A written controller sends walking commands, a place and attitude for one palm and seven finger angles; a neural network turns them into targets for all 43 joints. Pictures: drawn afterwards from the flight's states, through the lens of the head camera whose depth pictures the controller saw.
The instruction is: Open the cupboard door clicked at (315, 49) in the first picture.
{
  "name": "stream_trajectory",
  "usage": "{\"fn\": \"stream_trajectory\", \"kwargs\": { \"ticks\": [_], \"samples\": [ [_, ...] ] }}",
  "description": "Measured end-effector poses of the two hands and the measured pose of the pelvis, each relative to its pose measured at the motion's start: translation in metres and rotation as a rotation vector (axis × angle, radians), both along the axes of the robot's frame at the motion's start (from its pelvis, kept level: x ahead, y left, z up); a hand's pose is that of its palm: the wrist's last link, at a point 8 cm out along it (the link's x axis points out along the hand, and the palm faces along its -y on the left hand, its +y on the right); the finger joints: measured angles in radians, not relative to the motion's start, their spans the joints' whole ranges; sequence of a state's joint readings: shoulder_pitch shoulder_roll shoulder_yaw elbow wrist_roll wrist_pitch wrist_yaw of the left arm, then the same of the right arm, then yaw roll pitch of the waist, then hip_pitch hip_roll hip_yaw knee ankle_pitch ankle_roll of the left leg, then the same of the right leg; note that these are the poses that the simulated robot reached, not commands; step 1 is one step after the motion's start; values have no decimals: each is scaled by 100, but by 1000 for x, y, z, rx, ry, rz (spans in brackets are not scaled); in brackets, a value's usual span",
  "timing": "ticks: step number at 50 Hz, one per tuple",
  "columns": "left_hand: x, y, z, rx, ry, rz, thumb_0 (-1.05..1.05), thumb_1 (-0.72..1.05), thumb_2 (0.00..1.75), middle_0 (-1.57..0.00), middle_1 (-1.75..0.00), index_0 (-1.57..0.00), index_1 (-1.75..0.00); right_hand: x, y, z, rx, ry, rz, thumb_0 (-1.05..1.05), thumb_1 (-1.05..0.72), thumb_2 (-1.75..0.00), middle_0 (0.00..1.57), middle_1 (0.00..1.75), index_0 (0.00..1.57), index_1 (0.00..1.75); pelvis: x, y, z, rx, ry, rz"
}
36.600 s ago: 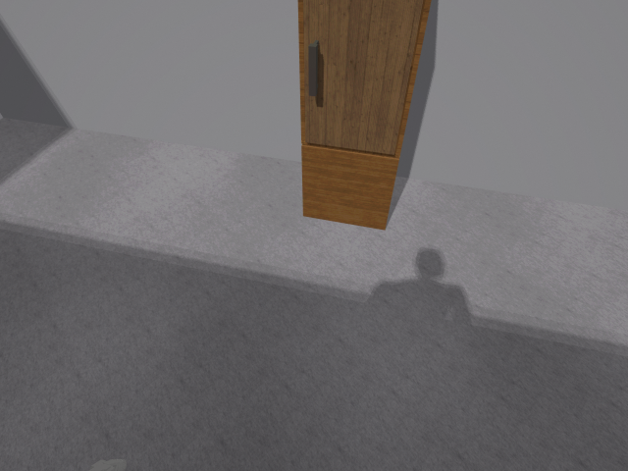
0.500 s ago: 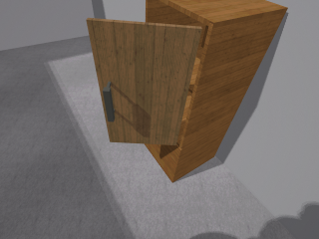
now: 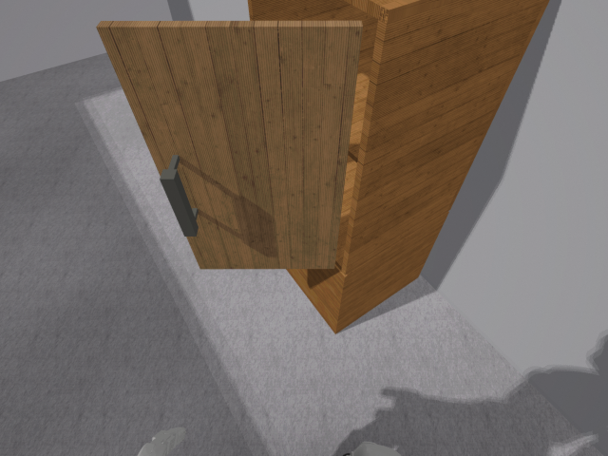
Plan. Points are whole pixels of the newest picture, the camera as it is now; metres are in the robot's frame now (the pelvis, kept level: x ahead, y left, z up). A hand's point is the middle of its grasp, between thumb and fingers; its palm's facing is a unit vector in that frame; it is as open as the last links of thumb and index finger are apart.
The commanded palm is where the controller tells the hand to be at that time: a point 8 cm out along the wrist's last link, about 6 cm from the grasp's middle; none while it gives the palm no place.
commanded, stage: come to a stop and stand still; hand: left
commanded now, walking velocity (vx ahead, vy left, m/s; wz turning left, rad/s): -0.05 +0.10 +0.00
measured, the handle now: (183, 197) +0.55 +0.23 -0.03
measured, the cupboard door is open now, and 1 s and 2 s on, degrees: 56 56 56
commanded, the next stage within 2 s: look again from close up in 0.58 s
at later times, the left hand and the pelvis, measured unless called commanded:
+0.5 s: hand out of the picture -0.07 +0.17 -0.16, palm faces +0.02 -0.98 -0.19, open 7.4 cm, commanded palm none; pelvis -0.02 +0.00 +0.01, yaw +0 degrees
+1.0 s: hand out of the picture +0.03 +0.18 -0.16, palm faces -0.02 -0.97 -0.22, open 7.3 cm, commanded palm none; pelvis +0.00 +0.00 +0.01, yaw -1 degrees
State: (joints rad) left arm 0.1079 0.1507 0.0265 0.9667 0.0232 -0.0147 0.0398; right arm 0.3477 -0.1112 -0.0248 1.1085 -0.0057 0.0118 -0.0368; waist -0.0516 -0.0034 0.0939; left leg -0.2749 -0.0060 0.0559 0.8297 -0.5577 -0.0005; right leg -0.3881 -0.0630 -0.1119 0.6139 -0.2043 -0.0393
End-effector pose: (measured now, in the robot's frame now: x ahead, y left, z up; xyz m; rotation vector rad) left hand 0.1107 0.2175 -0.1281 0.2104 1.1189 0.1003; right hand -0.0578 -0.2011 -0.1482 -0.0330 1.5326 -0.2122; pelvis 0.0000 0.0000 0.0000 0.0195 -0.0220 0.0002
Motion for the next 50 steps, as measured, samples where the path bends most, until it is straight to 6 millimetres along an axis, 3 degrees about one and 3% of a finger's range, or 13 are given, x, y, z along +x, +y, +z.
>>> {"fn": "stream_trajectory", "kwargs": {
  "ticks": [5, 8, 15, 23, 27, 33, 43, 50],
  "samples": [
    [-21, -3, -8, -50, 1, 36, 0, 92, 90, -21, -30, -20, -30, 45, -19, 9, -76, -157, 58, 1, -91, -90, 19, 30, 20, 30, -15, 6, 0, 3, 0, -1],
    [-36, 8, -14, -65, 11, 68, -1, 93, 90, -21, -30, -20, -30, 58, -20, 15, -111, -236, 85, 0, -91, -90, 19, 30, 20, 30, -22, 12, -3, -4, -3, -8],
    [-90, 24, -4, -36, 93, 108, -1, 93, 90, -20, -30, -20, -30, 66, -14, 26, -92, -267, 141, 1, -92, -90, 19, 30, 20, 30, -24, 11, 10, -7, 10, -2],
    [-169, 5, -5, -24, 295, 119, 0, 92, 90, -20, -30, -20, -30, 60, -24, 17, -60, -237, 137, 1, -93, -90, 20, 30, 20, 30, -25, 3, 10, -25, 2, -12],
    [-190, 1, -4, -23, 366, 119, 0, 91, 90, -20, -30, -20, -30, 52, -21, 10, -42, -221, 134, 1, -92, -90, 19, 30, 20, 30, -24, 6, 7, -29, 8, -6],
    [-180, 5, 1, -9, 355, 124, 1, 91, 90, -21, -30, -20, -30, 38, -7, 5, 1, -162, 131, 1, -92, -90, 19, 30, 20, 30, -17, 7, 8, -16, 11, -7],
    [-114, 7, 0, -4, 236, 69, 1, 91, 90, -20, -30, -20, -30, 36, -1, 7, 8, -122, 109, 1, -92, -90, 19, 30, 20, 30, -6, 5, 11, -8, 13, -19],
    [-83, 15, 0, 8, 185, 48, 1, 92, 90, -20, -30, -20, -30, 48, -9, 12, -24, -136, 104, 1, -91, -90, 19, 30, 20, 30, 0, 4, 12, -9, 13, -24]
  ]
}}
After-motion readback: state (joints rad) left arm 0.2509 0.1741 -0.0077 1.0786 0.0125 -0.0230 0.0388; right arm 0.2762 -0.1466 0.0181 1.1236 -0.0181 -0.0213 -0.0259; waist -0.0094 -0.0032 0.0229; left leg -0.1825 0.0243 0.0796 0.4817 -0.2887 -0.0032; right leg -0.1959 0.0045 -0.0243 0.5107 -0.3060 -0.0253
